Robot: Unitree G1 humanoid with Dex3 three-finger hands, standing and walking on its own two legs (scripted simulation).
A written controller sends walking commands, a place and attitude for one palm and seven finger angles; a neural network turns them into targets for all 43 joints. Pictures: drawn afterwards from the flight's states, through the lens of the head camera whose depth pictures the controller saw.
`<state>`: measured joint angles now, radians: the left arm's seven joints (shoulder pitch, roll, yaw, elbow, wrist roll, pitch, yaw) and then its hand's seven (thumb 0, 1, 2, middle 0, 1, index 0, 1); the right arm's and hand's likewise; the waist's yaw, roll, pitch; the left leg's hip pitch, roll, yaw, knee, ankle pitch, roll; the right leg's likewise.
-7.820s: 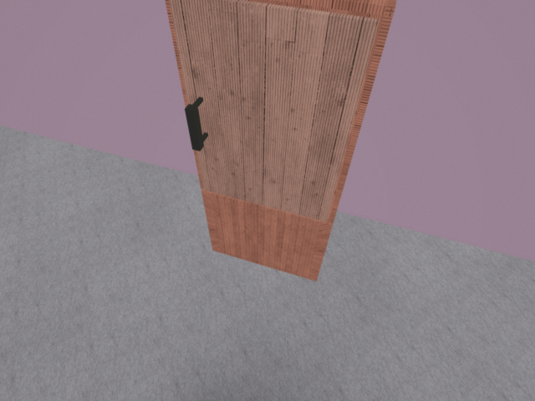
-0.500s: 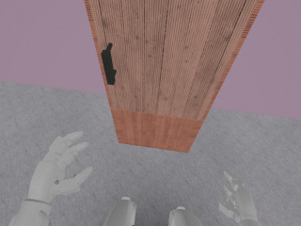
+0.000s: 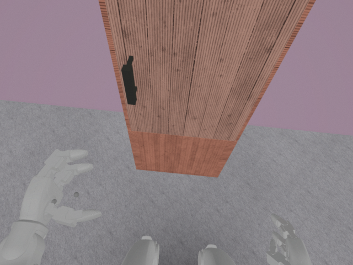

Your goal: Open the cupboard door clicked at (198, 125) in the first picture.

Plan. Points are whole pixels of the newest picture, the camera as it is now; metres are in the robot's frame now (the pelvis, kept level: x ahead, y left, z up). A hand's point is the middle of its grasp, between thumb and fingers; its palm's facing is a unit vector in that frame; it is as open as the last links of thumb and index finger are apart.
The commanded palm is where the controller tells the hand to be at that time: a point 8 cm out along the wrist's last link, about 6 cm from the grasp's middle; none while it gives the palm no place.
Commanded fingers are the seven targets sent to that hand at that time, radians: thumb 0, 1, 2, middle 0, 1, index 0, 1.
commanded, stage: raise the hand with hooked fingers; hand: left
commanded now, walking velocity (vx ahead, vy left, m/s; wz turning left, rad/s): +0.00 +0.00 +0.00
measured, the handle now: (131, 80) +0.58 +0.17 +0.04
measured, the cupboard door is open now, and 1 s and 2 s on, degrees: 0 0 0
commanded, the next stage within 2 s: move the hooked fingers beside the handle in 1.02 s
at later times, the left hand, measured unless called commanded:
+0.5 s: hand (59, 171) +0.29 +0.26 +0.05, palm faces -0.02 -1.00 -0.05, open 14.0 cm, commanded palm +0.27 +0.31 +0.06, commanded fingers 0.00 -0.50 0.30 -0.30 -1.20 -0.30 -1.20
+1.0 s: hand (66, 166) +0.30 +0.25 +0.06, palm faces -0.03 -1.00 -0.06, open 14.0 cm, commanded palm +0.27 +0.30 +0.06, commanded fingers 0.00 -0.50 0.30 -0.30 -1.20 -0.30 -1.20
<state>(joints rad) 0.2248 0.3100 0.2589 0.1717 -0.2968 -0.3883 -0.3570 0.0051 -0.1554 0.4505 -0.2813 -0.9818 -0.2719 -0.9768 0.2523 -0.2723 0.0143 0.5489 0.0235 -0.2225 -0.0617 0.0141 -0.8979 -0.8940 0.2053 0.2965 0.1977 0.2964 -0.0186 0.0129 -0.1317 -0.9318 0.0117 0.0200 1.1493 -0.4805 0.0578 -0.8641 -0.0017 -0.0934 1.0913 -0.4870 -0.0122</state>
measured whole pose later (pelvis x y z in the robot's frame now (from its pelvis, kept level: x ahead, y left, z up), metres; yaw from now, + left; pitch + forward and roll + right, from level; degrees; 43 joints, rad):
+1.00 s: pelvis +0.01 -0.02 +0.01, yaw +0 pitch +16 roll -3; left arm 0.01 0.42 0.42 0.43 -0.37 -0.36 -0.55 -0.01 -0.49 0.31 -0.31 -1.20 -0.30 -1.19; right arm 0.28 -0.28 0.04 0.55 0.04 -0.20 -0.06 0.01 -0.90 -0.89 0.21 0.30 0.20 0.30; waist -0.02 0.02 -0.13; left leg -0.90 0.03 0.01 1.10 -0.48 0.03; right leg -0.84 0.02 -0.10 1.05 -0.49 -0.04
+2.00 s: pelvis +0.01 -0.01 +0.00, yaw -2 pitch +20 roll -3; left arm -0.54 0.54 0.47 0.94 -0.22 -0.39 -0.50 -0.01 -0.49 0.31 -0.31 -1.20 -0.30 -1.19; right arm 0.33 -0.29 0.04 0.60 0.02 -0.07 -0.05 0.01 -0.90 -0.89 0.21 0.30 0.20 0.30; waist -0.09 0.01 -0.13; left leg -1.02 0.04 0.03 1.15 -0.49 0.04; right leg -0.97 0.03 -0.08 1.10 -0.49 -0.03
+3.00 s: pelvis +0.01 +0.00 -0.02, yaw -5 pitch +28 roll -6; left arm -0.92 0.78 0.57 1.20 -0.08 -0.34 -0.47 -0.01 -0.49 0.31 -0.31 -1.20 -0.30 -1.19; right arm 0.39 -0.28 0.09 0.60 -0.01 0.07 -0.02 0.00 -0.90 -0.89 0.21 0.30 0.20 0.30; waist -0.21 0.03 -0.11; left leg -1.23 0.07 0.02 1.25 -0.52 0.06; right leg -1.16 0.06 -0.09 1.15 -0.48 -0.01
